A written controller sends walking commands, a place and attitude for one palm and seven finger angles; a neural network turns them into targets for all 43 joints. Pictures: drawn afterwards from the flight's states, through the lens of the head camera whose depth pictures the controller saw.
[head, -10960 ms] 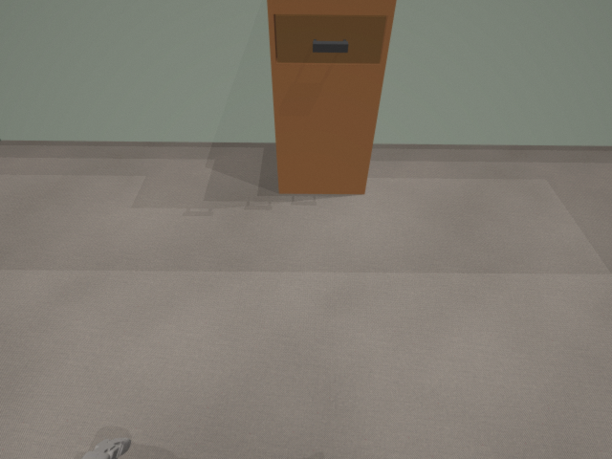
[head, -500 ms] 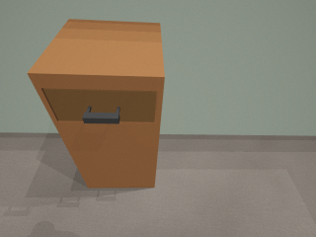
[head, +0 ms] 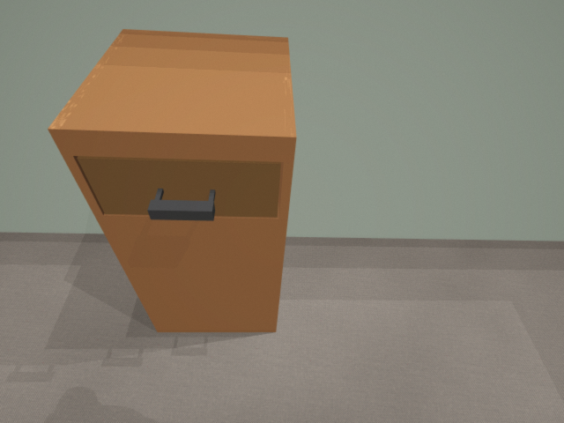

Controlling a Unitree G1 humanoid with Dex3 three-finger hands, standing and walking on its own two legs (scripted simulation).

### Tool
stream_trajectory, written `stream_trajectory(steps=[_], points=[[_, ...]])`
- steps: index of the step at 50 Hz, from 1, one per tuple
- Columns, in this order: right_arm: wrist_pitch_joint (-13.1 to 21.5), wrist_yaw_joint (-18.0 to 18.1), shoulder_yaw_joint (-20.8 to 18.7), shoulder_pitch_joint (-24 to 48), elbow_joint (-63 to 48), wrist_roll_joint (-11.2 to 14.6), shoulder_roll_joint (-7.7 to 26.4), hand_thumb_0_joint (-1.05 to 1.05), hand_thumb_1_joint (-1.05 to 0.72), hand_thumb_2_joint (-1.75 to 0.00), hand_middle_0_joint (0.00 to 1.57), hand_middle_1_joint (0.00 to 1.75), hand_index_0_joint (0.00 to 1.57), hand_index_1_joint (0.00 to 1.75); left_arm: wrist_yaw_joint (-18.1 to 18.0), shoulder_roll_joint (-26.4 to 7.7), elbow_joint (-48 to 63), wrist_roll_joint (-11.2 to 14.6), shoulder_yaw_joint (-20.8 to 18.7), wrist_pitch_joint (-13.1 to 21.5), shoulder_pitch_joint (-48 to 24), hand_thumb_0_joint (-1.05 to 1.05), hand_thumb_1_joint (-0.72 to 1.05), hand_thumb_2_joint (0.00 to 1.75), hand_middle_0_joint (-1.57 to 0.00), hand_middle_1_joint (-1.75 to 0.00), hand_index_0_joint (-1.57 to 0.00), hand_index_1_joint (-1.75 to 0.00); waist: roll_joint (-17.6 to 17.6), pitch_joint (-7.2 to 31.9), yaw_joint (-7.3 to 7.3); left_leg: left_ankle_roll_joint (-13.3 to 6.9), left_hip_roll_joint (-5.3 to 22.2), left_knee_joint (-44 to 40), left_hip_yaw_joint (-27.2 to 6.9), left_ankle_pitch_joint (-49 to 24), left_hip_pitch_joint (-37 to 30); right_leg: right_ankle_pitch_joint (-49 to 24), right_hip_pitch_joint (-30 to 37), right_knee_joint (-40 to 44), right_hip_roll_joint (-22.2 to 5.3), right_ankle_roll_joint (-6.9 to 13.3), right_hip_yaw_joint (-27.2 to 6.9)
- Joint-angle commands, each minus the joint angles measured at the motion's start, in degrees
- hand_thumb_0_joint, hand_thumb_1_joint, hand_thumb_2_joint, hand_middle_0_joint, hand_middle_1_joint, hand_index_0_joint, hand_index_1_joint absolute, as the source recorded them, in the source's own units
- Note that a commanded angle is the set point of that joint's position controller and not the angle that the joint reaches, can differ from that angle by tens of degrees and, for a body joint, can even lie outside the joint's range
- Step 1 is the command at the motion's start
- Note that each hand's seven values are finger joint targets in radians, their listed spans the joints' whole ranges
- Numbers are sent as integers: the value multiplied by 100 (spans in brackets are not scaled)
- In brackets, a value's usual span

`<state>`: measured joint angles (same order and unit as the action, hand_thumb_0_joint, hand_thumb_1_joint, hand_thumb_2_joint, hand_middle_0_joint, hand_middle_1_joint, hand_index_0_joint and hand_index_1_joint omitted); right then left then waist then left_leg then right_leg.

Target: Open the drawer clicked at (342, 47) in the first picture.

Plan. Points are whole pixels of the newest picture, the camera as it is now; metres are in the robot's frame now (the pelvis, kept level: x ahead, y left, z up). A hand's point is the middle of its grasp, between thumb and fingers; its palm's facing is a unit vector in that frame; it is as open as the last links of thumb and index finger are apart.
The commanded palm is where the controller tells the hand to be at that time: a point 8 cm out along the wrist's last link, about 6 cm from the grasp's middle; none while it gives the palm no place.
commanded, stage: look again from close up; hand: left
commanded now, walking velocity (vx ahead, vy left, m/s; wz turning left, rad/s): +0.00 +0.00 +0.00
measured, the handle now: (184, 201) +0.52 +0.23 -0.04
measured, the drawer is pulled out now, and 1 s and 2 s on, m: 0.00 0.00 0.00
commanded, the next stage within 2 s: raise the hand with hooked fingers in 0.48 s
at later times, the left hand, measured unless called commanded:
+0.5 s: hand out of the picture -0.01 +0.14 -0.18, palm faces +0.03 -0.99 -0.13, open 7.3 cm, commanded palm none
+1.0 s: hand (210, 379) +0.20 +0.12 -0.06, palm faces -0.08 -0.30 -0.95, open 8.5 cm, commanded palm +0.16 +0.18 -0.01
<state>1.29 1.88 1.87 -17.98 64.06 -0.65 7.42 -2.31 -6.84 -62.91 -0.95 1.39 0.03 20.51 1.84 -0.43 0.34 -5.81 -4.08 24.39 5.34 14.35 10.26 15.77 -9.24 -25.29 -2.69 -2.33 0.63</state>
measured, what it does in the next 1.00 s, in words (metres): shifts its weight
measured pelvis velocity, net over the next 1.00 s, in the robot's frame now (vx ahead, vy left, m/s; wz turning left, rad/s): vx -0.01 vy -0.05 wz -0.05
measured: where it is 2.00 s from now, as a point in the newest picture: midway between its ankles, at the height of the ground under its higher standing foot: outside the picture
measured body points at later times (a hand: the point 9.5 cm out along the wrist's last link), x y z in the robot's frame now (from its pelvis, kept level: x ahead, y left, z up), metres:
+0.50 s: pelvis +0.01 -0.01 +0.00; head +0.01 +0.00 +0.45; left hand -0.01 +0.19 -0.17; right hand -0.01 -0.22 -0.16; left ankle -0.01 +0.05 -0.74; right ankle -0.03 -0.15 -0.74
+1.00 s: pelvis -0.01 -0.05 -0.03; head +0.01 -0.07 +0.42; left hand +0.19 +0.13 -0.01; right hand +0.20 -0.30 -0.10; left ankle -0.01 +0.05 -0.74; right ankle -0.01 -0.12 -0.74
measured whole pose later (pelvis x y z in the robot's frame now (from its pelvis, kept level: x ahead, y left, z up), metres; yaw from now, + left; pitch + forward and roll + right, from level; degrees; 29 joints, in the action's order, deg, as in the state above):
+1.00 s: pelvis -0.01 -0.05 -0.03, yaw -3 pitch +8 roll +3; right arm -2.1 -1.6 -1.0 -6.0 30.8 -1.3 14.7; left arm -23.2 -12.6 -6.9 -57.5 8.7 0.1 20.2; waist 1.3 6.5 2.6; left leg -1.6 -1.0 38.7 8.4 19.9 26.5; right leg 21.2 -30.7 -44.4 2.5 4.7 -1.2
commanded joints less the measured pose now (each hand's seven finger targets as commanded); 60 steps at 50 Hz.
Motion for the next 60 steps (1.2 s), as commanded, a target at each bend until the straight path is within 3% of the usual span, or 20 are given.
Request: stream_trajectory(steps=[1, 16, 28, 29, 30, 31, 32, 33, 34, 37, 39, 41, 42, 44, 46, 49, 51, 54, 57, 60], points=[[94, 30, -140, -374, -72, 18, 614, 0, -90, -90, 20, 30, 20, 30, -33, -424, 73, 14, -88, 83, 512, 0, 90, 90, -20, -30, -20, -30, -66, -319, -12, 140, 1008, -570, -967, -910, 103, -857, -123, 246, -310, 361, -234], [107, 65, -128, -450, 30, 13, 540, 0, -90, -90, 20, 30, 20, 30, -50, -366, 53, 30, -106, 78, 501, 0, 90, 90, -20, -30, -20, -30, -154, -341, -15, 156, 1038, -461, -898, -1549, -54, -1000, -111, 221, -292, 363, -210], [94, 53, -123, -451, 65, 17, 498, 0, -90, -90, 20, 30, 20, 30, -37, -329, 44, 21, -109, 81, 529, 0, 90, 90, -20, -30, -20, -30, -91, -471, -5, 163, 1042, -599, -901, -1017, 40, -844, -149, 316, -283, 370, -237], [112, -15, -140, 61, -452, 88, 828, 0, -90, -90, 20, 30, 20, 30, -235, -680, -59, -76, -86, 212, 481, 0, 90, 90, -20, -30, -20, -30, -236, -901, 74, 406, 1065, 347, -908, -2396, 546, -1643, -566, 370, -431, 314, -404], [894, 148, -291, -160, -2635, 410, 1694, 0, -90, -90, 20, 30, 20, 30, -333, -2121, 9023, -665, 228, 991, -3843, 0, 88, 89, -20, -32, -20, -32, -1972, 2109, -530, 542, 766, -216, -1010, -2926, -1318, -1356, -499, -519, 277, 487, -213], [1520, 378, -175, 512, -2132, 360, 1172, 0, -90, -90, 20, 30, 20, 30, -749, -1818, 7223, -812, -21, 424, -1757, 0, 85, 88, -20, -33, -20, -33, -2421, 1868, -74, 844, 1132, -551, -1117, -3318, -1623, 172, -1027, -1327, 207, 506, 140], [1729, 408, -376, 374, -1699, 369, 1137, 0, -90, -90, 20, 30, 20, 30, -1048, -1362, 6926, -488, -16, 42, -1433, 0, 83, 87, -21, -34, -21, -34, -1912, 1365, -197, 1032, 1115, -754, -1176, -2450, -1037, 866, -1503, -1646, 284, 391, 248], [1737, 379, -300, 274, -1690, 426, 875, 0, -90, -90, 20, 30, 20, 30, -1103, -357, 5733, -656, 648, -529, 389, 0, 81, 86, -21, -36, -21, -36, -1228, 741, -133, 892, 1001, -769, -1251, -1641, -493, 961, -1778, -1657, 257, 357, 238], [1804, 324, -298, 366, -2221, 450, 947, 0, -90, -90, 20, 30, 20, 30, -1147, -253, 6951, -728, 996, -477, -446, 0, 78, 85, -21, -37, -21, -37, -959, 374, -200, 765, 896, -627, -1188, -986, -57, 669, -1623, -1446, 200, 342, 271], [1928, 244, -317, 576, -2760, 257, 1358, 0, -90, -90, 20, 30, 20, 30, -1423, -536, 7127, -2111, 1306, -489, -103, 0, 71, 82, -21, -42, -21, -42, -125, 504, -309, 459, 549, 371, -977, -227, 613, 144, -1673, -695, 340, 529, 68], [1661, 125, -393, 809, -3126, -52, 1504, 0, -90, -90, 20, 30, 20, 30, -1747, -850, 6763, -3322, 1113, -510, -329, 0, 67, 80, -22, -45, -22, -45, 337, 422, -317, 442, 437, 695, -1214, 220, 1045, 739, -2118, -637, 334, 595, -209], [1161, -21, -511, 1131, -3434, -147, 1452, 0, -90, -90, 20, 30, 20, 30, -1995, -683, 5641, -4273, 977, -529, 812, 0, 62, 78, -22, -48, -22, -48, 1624, -84, -5, 460, 280, 884, -878, 690, 1702, 1722, -2404, -461, 432, 619, -302], [868, -130, -550, 1173, -3534, -111, 1449, 0, -90, -90, 20, 30, 20, 30, -2031, -801, 5177, -4618, 739, -454, 1389, 0, 60, 77, -22, -50, -22, -50, 1866, -224, 239, 483, 230, 904, -753, 567, 1979, 1670, -2247, -378, 421, 659, -542], [295, -278, -510, 1635, -3899, -76, 1404, 0, -90, -90, 20, 30, 20, 30, -2033, -1097, 5398, -5211, 414, -250, 1542, 0, 55, 75, -22, -53, -22, -53, 1854, 208, 603, 510, 103, 942, -486, 261, 2197, 951, -1600, -511, 351, 705, -841], [-90, -373, -444, 1945, -4145, -25, 1267, 0, -90, -90, 20, 30, 20, 30, -2170, -1592, 5758, -5650, -81, -100, 1188, 0, 50, 73, -23, -55, -23, -55, 1359, 654, 817, 527, 44, 980, -379, 44, 2353, 385, -1200, -769, 304, 710, -965], [-443, -434, -436, 2111, -4331, -67, 1085, 0, -90, -90, 20, 30, 20, 30, -2597, -2003, 6692, -6122, -415, -36, 465, 0, 43, 70, -23, -60, -23, -60, -462, 1254, 984, 522, 15, 1089, -286, -302, 1982, -170, -1042, -1089, 367, 832, -1213], [-513, -418, -444, 2034, -4377, -139, 1013, 0, -90, -90, 20, 30, 20, 30, -2897, -2087, 7202, -6286, -424, -41, 38, 0, 39, 68, -24, -63, -24, -63, -1127, 1848, 885, 476, 25, 1323, -319, -758, 1538, -979, -1066, -1266, 438, 877, -1341], [-491, -343, -486, 2033, -4158, -259, 1027, 0, -90, -90, 20, 30, 20, 30, -3200, -2219, 7585, -6416, -476, 59, -1081, 0, 32, 65, -24, -68, -24, -68, -644, 2174, 444, 382, 31, 1797, -499, -749, 1355, -1184, -1449, -1238, 368, 767, -1708], [-390, -225, -491, 2081, -3937, -298, 1022, 0, -90, -90, 20, 30, 20, 30, -3111, -2124, 7557, -6105, -302, 317, -1903, 0, 25, 62, -25, -72, -25, -72, -129, 1719, -6, 294, 26, 2122, -659, -261, 1760, -1122, -1572, -1009, 194, 545, -1862], [-228, -150, -479, 2106, -3835, -229, 1085, 0, -90, -90, 20, 30, 20, 30, -2723, -1977, 7170, -5701, -55, 357, -1714, 0, 18, 59, -25, -76, -25, -76, 174, 1721, -116, 287, 18, 2082, -671, -73, 2062, -1664, -1245, -998, 68, 336, -1773]])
